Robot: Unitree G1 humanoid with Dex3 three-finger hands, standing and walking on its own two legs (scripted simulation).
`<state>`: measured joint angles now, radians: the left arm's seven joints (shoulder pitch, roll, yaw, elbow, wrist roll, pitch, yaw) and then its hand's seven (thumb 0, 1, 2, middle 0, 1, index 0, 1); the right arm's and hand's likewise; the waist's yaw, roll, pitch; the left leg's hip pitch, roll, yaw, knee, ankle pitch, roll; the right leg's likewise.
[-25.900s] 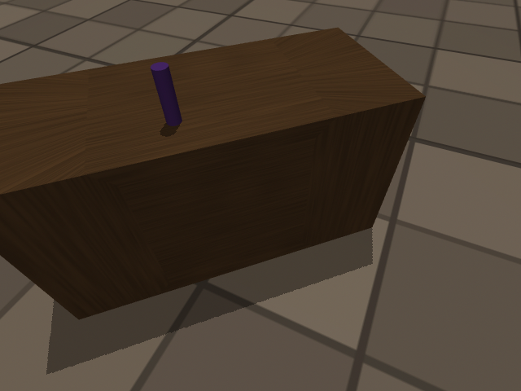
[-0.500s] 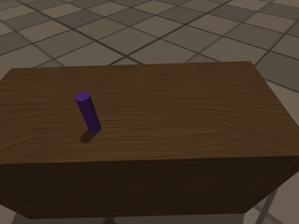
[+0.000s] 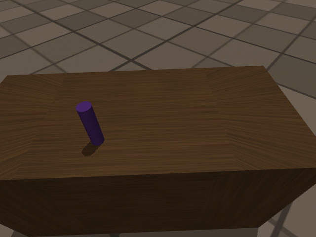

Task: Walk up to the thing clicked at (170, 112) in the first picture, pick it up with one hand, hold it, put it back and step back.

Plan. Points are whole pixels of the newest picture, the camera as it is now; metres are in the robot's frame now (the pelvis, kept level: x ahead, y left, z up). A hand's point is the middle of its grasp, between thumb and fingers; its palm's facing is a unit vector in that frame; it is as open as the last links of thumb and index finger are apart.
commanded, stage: home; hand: left
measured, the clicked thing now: (91, 125) +0.47 +0.24 +0.00
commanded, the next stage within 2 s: stand in 0.38 s
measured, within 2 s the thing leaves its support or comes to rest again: neither
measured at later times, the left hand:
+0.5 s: hand out of the picture +0.07 +0.25 -0.16, palm faces -0.04 -0.94 -0.35, open 17.5 cm
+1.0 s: hand out of the picture +0.07 +0.25 -0.16, palm faces -0.04 -0.94 -0.34, open 8.3 cm
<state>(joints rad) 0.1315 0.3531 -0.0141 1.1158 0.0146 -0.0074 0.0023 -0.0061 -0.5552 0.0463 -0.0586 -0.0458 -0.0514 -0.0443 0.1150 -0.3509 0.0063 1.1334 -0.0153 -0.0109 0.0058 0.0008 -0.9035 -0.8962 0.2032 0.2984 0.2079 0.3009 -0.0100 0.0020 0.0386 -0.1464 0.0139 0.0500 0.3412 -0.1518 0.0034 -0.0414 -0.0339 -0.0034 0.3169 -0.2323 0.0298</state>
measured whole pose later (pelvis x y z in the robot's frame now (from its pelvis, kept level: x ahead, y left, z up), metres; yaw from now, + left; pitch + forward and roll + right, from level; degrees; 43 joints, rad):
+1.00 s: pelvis +0.00 +0.00 +0.00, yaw +0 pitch -2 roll +0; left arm 0.14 0.35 -0.01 1.11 0.01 -0.01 0.00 0.00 0.71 0.86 -0.21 -0.29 -0.20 -0.29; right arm 0.12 -0.34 0.00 1.13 -0.01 -0.01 0.01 0.00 -0.91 -0.89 0.20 0.30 0.21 0.30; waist -0.01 -0.01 0.05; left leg -0.14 0.02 0.05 0.34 -0.15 0.00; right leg -0.03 -0.03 -0.01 0.30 -0.23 0.03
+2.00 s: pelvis +0.01 +0.00 +0.00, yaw +0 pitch -2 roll +0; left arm 0.15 0.35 -0.01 1.10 0.01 -0.01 0.00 0.00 0.90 0.90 -0.21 -0.30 -0.20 -0.30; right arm 0.11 -0.34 -0.01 1.13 -0.01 -0.01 0.01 0.00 -0.91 -0.89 0.20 0.30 0.21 0.30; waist -0.01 -0.01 0.05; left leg -0.14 0.01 0.05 0.33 -0.15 0.00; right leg -0.02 -0.03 -0.01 0.29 -0.23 0.03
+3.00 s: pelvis +0.01 +0.00 +0.00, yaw +0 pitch -2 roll +0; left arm 0.15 0.35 -0.01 1.10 0.01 -0.01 0.00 0.00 0.90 0.90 -0.21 -0.30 -0.20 -0.30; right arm 0.11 -0.34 -0.01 1.13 -0.01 -0.01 0.01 0.00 -0.91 -0.89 0.20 0.30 0.21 0.30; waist -0.01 -0.01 0.05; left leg -0.14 0.01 0.05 0.34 -0.16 0.01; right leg -0.02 -0.04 -0.01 0.29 -0.23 0.03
